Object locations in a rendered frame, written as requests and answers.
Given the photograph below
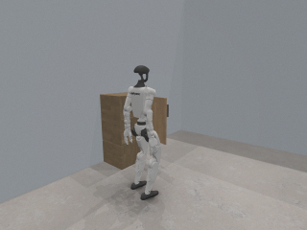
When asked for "robot left upper arm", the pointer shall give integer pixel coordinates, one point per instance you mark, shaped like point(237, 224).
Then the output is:
point(127, 106)

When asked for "right robot forearm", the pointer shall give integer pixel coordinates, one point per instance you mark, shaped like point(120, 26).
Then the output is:
point(149, 124)

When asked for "handle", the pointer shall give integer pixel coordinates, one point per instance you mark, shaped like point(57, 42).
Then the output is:
point(167, 115)

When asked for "left robot forearm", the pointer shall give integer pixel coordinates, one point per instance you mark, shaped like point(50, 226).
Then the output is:
point(126, 119)

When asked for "robot left shin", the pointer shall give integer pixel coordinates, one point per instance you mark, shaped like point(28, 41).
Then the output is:
point(139, 168)

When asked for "robot left thigh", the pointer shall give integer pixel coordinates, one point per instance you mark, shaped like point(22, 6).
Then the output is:
point(142, 144)

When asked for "cupboard door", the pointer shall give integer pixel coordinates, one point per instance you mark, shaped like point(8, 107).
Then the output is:
point(159, 108)

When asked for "robot right hand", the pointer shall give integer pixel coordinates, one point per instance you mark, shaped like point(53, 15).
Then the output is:
point(153, 143)

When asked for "robot left hand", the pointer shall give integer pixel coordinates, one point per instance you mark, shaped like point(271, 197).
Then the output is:
point(127, 132)

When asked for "robot right upper arm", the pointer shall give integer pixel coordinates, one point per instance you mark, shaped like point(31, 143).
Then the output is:
point(150, 93)

